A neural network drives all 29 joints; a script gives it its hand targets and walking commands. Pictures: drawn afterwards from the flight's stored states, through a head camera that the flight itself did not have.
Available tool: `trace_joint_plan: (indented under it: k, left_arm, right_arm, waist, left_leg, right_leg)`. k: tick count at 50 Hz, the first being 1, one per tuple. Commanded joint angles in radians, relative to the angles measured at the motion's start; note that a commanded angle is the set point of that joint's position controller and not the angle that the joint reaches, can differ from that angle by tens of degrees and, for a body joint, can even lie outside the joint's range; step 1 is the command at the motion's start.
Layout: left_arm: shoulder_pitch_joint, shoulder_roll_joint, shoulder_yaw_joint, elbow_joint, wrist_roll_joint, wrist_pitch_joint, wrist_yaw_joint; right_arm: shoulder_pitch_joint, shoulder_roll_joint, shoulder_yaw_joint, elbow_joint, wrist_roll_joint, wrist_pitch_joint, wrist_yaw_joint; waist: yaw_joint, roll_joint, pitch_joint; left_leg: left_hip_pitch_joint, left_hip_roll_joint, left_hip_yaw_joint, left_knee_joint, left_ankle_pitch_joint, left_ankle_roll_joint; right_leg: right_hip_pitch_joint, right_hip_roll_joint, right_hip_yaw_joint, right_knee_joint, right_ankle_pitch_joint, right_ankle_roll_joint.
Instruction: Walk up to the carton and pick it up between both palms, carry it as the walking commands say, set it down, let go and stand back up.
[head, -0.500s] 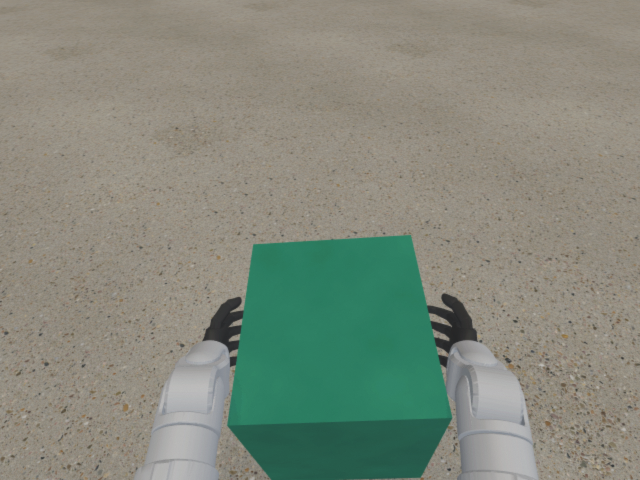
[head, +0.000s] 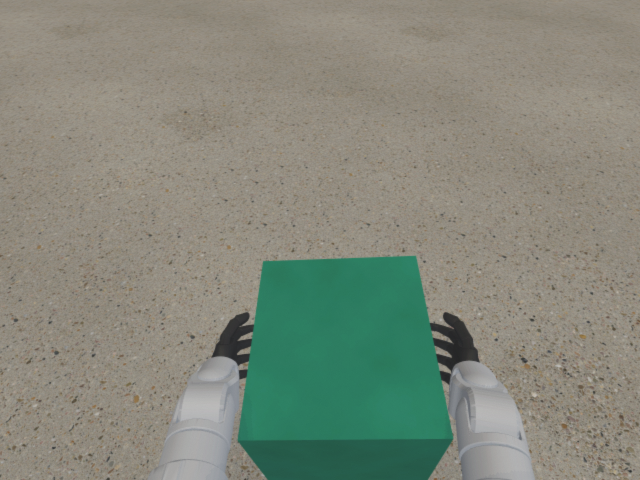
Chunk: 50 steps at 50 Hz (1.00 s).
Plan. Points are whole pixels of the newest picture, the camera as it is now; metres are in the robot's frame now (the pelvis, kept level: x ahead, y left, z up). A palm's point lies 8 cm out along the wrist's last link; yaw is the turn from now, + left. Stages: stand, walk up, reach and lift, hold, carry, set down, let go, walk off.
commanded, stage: set down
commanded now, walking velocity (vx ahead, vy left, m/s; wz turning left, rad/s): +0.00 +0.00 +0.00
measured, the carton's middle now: (343, 378) +0.30 -0.03 -0.08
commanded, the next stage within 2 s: none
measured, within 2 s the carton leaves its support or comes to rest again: neither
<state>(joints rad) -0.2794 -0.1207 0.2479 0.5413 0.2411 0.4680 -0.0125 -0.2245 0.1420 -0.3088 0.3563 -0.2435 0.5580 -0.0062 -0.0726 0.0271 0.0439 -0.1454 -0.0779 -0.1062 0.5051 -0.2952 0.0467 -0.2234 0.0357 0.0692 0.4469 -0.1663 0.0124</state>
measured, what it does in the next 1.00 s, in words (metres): lowers itself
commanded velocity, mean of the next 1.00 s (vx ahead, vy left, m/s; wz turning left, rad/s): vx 0.00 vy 0.00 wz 0.00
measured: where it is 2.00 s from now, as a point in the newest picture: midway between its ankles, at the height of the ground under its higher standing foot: outside the picture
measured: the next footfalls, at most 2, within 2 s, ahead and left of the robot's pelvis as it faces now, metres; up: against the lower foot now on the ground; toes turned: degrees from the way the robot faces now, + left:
none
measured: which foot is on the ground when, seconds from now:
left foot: down 0.00-1.00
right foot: down 0.00-1.00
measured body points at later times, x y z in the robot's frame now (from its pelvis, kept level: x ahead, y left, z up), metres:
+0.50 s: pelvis -0.03 -0.01 -0.04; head +0.10 -0.03 +0.39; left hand +0.33 +0.12 -0.11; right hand +0.31 -0.20 -0.11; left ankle -0.01 +0.09 -0.74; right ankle +0.05 -0.13 -0.74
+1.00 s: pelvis -0.04 -0.02 -0.11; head +0.15 -0.04 +0.30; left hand +0.37 +0.11 -0.19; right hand +0.34 -0.21 -0.19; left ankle -0.01 +0.09 -0.74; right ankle +0.05 -0.13 -0.74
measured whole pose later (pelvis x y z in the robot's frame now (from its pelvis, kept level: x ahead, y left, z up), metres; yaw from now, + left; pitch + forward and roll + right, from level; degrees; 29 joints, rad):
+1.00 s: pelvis -0.04 -0.02 -0.11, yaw +2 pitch +31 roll +1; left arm -0.64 -0.03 0.32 0.73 0.17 0.20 0.02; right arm -0.56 0.09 -0.38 0.56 -0.18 0.25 -0.06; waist -0.07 0.05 -0.13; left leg -1.23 -0.13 -0.10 1.17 -0.47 -0.01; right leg -1.32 0.07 0.07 1.12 -0.33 0.00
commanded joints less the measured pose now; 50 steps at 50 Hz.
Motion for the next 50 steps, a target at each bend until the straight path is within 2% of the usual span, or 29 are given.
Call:
trace_joint_plan:
  k: [1,3,4,5,7,8,9,10,12,14,15,19,21,22,23,26,30,31,32,35,37,41,42,43,44,46,47,48,50]
  left_arm:
    - [-0.586,-0.993,-0.546,-0.139,-0.186,-0.104,-0.198]
    - [-0.595,-0.99,-0.582,-0.214,-0.203,-0.126,-0.164]
    - [-0.594,-0.978,-0.605,-0.163,-0.223,-0.133,-0.169]
    - [-0.578,-0.949,-0.568,-0.145,-0.206,-0.147,-0.16]
    - [-0.514,-0.991,-0.59,-0.094,-0.201,-0.165,-0.152]
    - [-0.54,-0.958,-0.509,-0.086,-0.19,-0.19,-0.138]
    - [-0.552,-0.941,-0.521,-0.07,-0.179,-0.205,-0.137]
    - [-0.539,-0.921,-0.531,-0.057,-0.167,-0.221,-0.144]
    - [-0.463,-0.964,-0.547,-0.015,-0.161,-0.248,-0.122]
    - [-0.519,-0.928,-0.523,0.027,-0.147,-0.264,-0.131]
    - [-0.506,-0.89,-0.474,0.053,-0.13,-0.268,-0.141]
    - [-0.717,-0.852,-0.384,0.041,-0.072,-0.321,-0.145]
    - [-0.714,-0.974,-0.477,0.044,-0.138,-0.344,-0.159]
    - [-0.761,-0.946,-0.474,0.01,-0.13,-0.345,-0.167]
    - [-0.759,-0.957,-0.523,0.05,-0.14,-0.332,-0.171]
    - [-0.837,-0.892,-0.389,0.104,-0.118,-0.326,-0.189]
    - [-0.871,-0.959,-0.413,0.118,-0.114,-0.317,-0.206]
    - [-0.892,-0.93,-0.403,0.078,-0.124,-0.323,-0.204]
    - [-0.949,-0.955,-0.434,0.059,-0.133,-0.309,-0.206]
    - [-0.921,-0.978,-0.424,0.126,-0.139,-0.288,-0.213]
    - [-0.924,-1.004,-0.428,0.129,-0.14,-0.287,-0.216]
    - [-0.907,-0.974,-0.382,0.152,-0.128,-0.289,-0.213]
    - [-0.956,-0.93,-0.41,0.091,-0.142,-0.303,-0.22]
    - [-0.966,-0.955,-0.401,0.101,-0.144,-0.303,-0.211]
    - [-0.956,-0.971,-0.381,0.132,-0.153,-0.294,-0.206]
    - [-0.988,-0.959,-0.432,0.114,-0.159,-0.307,-0.197]
    - [-0.891,-0.953,-0.413,0.102,-0.142,-0.318,-0.17]
    - [-0.936,-0.96,-0.436,0.077,-0.172,-0.333,-0.159]
    - [-0.914,-0.925,-0.404,0.177,-0.148,-0.301,-0.177]
  right_arm:
    - [-0.543,0.844,0.578,-0.049,0.212,-0.106,0.251]
    - [-0.503,0.825,0.558,-0.012,0.191,-0.127,0.245]
    - [-0.515,0.806,0.552,-0.047,0.189,-0.147,0.243]
    - [-0.509,0.853,0.579,-0.012,0.2,-0.146,0.232]
    - [-0.464,0.809,0.568,-0.002,0.178,-0.178,0.235]
    - [-0.621,0.8,0.619,-0.048,0.222,-0.211,0.236]
    - [-0.562,0.784,0.544,0.024,0.203,-0.222,0.229]
    - [-0.503,0.809,0.554,0.023,0.178,-0.24,0.217]
    - [-0.486,0.775,0.556,0.049,0.176,-0.281,0.215]
    - [-0.469,0.77,0.477,0.116,0.129,-0.288,0.197]
    - [-0.492,0.786,0.467,0.114,0.128,-0.282,0.196]
    - [-0.682,0.799,0.442,0.147,0.113,-0.342,0.195]
    - [-0.695,0.796,0.482,0.092,0.109,-0.377,0.18]
    - [-0.738,0.854,0.546,0.081,0.135,-0.369,0.175]
    - [-0.688,0.849,0.513,0.112,0.13,-0.366,0.175]
    - [-0.812,0.844,0.501,0.185,0.132,-0.341,0.167]
    - [-0.882,0.942,0.514,0.137,0.126,-0.345,0.174]
    - [-0.936,0.966,0.575,0.125,0.176,-0.347,0.176]
    - [-0.935,0.898,0.515,0.153,0.144,-0.346,0.18]
    - [-0.913,0.935,0.521,0.164,0.127,-0.315,0.16]
    - [-0.912,0.901,0.487,0.164,0.108,-0.332,0.166]
    - [-0.877,0.894,0.433,0.238,0.101,-0.323,0.174]
    - [-0.883,0.953,0.467,0.203,0.127,-0.325,0.169]
    - [-0.863,0.919,0.486,0.223,0.111,-0.328,0.169]
    - [-0.976,0.926,0.509,0.178,0.153,-0.336,0.175]
    - [-0.964,0.898,0.493,0.156,0.167,-0.353,0.168]
    - [-0.926,0.911,0.538,0.151,0.167,-0.363,0.168]
    - [-0.94,0.876,0.53,0.128,0.168,-0.378,0.163]
    - [-0.929,0.869,0.462,0.212,0.154,-0.35,0.146]
  waist:
    - [0.007,0.048,-0.409]
    - [-0.025,0.079,-0.38]
    - [-0.047,0.02,-0.46]
    - [-0.003,0.027,-0.472]
    - [-0.024,-0.013,-0.528]
    - [0.035,-0.007,-0.521]
    - [-0.004,0.024,-0.507]
    - [-0.022,-0.044,-0.586]
    - [-0.017,0.024,-0.65]
    - [-0.051,0.027,-0.634]
    - [-0.04,-0.029,-0.583]
    - [0.028,0.022,-0.539]
    - [-0.07,0.001,-0.759]
    - [-0.008,-0.019,-0.883]
    - [-0.053,0.005,-0.829]
    - [0.02,-0.018,-0.666]
    - [0.0,-0.043,-0.912]
    - [0.072,-0.055,-0.936]
    - [0.001,0.012,-0.92]
    - [0.011,-0.019,-0.92]
    - [-0.042,-0.016,-0.899]
    - [-0.025,0.039,-0.874]
    - [-0.032,-0.033,-0.967]
    - [-0.027,-0.016,-0.941]
    - [0.016,-0.007,-1.018]
    - [-0.015,0.044,-1.005]
    - [0.021,0.0,-1.032]
    - [-0.025,-0.002,-1.093]
    - [-0.021,-0.017,-0.927]
  left_leg:
    - [-0.152,0.04,-0.06,-0.092,0.277,-0.03]
    - [-0.119,0.042,-0.074,-0.065,0.473,-0.043]
    - [-0.117,0.041,-0.084,-0.048,0.417,-0.04]
    - [-0.191,0.026,-0.063,-0.033,0.347,-0.027]
    - [-0.151,0.037,-0.09,-0.012,0.503,-0.041]
    - [-0.263,0.02,-0.08,0.027,0.474,-0.034]
    - [-0.254,0.023,-0.072,0.029,0.423,-0.037]
    - [-0.27,0.006,-0.062,0.04,0.411,-0.036]
    - [-0.227,0.012,-0.084,0.064,0.598,-0.057]
    - [-0.325,0.001,-0.082,0.09,0.516,-0.057]
    - [-0.353,0.002,-0.068,0.078,0.384,-0.042]
    - [-0.562,-0.033,-0.025,0.138,0.147,-0.033]
    - [-0.521,-0.039,-0.035,0.192,0.195,-0.04]
    - [-0.549,-0.047,-0.01,0.212,0.193,-0.039]
    - [-0.564,-0.038,-0.025,0.226,0.174,-0.038]
    - [-0.75,-0.044,-0.01,0.255,0.002,-0.023]
    - [-0.75,-0.054,0.002,0.319,0.014,-0.022]
    - [-0.741,-0.056,0.013,0.35,0.051,-0.01]
    - [-0.772,-0.06,0.013,0.351,0.039,-0.034]
    - [-0.838,-0.064,0.016,0.39,-0.01,-0.038]
    - [-0.893,-0.06,-0.001,0.404,0.017,-0.041]
    - [-0.925,-0.074,0.02,0.44,0.019,-0.049]
    - [-0.931,-0.072,0.019,0.47,0.047,-0.032]
    - [-0.959,-0.071,0.024,0.488,0.04,-0.048]
    - [-0.906,-0.076,0.026,0.491,0.017,-0.039]
    - [-0.961,-0.082,0.014,0.524,0.063,-0.044]
    - [-0.962,-0.08,0.006,0.535,0.147,-0.05]
    - [-0.976,-0.084,0.005,0.555,0.15,-0.062]
    - [-1.076,-0.085,0.032,0.556,-0.021,-0.049]
  right_leg:
    - [0.254,0.048,-0.012,0.064,0.213,-0.016]
    - [0.196,0.057,-0.005,0.078,0.272,-0.019]
    - [0.195,0.061,-0.01,0.082,0.242,-0.015]
    - [0.25,0.042,0.014,0.097,0.295,-0.016]
    - [0.172,0.051,-0.002,0.119,0.357,-0.009]
    - [0.169,0.036,0.02,0.145,0.364,-0.02]
    - [0.122,0.035,0.024,0.152,0.329,-0.021]
    - [0.175,0.042,0.008,0.16,0.425,-0.01]
    - [0.09,0.048,0.014,0.21,0.49,-0.015]
    - [0.009,0.046,0.007,0.213,0.475,-0.016]
    - [0.026,0.043,0.006,0.206,0.391,-0.005]
    - [-0.087,0.041,0.008,0.263,0.212,-0.013]
    - [-0.008,0.046,0.013,0.311,0.275,-0.025]
    - [0.04,0.042,0.015,0.318,0.315,-0.008]
    - [-0.057,0.049,0.008,0.341,0.295,-0.009]
    - [-0.14,0.038,0.022,0.364,0.096,-0.002]
    - [-0.137,0.059,-0.002,0.437,0.137,0.005]
    - [-0.123,0.055,0.01,0.452,0.133,0.018]
    - [-0.196,0.057,-0.001,0.452,0.115,-0.004]
    - [-0.166,0.048,0.037,0.465,0.058,-0.005]
    - [-0.232,0.058,0.013,0.507,0.11,-0.007]
    - [-0.331,0.056,-0.002,0.545,0.103,-0.012]
    - [-0.31,0.062,-0.007,0.561,0.153,0.011]
    - [-0.344,0.075,-0.01,0.578,0.151,0.002]
    - [-0.331,0.068,-0.007,0.589,0.082,0.0]
    - [-0.401,0.068,-0.001,0.616,0.168,-0.007]
    - [-0.374,0.069,0.006,0.645,0.266,-0.006]
    - [-0.355,0.076,0.002,0.682,0.286,0.002]
    - [-0.362,0.067,0.02,0.629,0.093,0.015]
